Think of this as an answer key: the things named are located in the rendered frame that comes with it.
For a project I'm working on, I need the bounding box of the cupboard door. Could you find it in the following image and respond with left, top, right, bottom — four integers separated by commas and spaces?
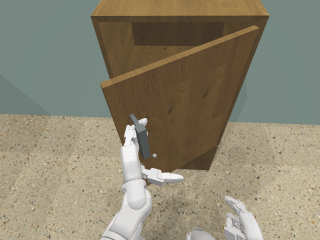
100, 25, 260, 186

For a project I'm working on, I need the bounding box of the robot left forearm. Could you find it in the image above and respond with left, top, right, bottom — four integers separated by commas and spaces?
100, 179, 152, 240

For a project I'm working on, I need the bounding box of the right robot thigh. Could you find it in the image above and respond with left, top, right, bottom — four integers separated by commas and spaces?
185, 230, 215, 240

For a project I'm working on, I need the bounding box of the handle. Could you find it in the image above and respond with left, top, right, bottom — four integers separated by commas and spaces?
129, 114, 151, 160

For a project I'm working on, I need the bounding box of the robot right shin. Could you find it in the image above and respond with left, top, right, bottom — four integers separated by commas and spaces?
193, 227, 203, 231

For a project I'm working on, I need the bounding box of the right robot hand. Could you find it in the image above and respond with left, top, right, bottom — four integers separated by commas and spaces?
224, 196, 264, 240

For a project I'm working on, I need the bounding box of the left robot hand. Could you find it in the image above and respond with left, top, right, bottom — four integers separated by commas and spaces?
120, 118, 184, 187

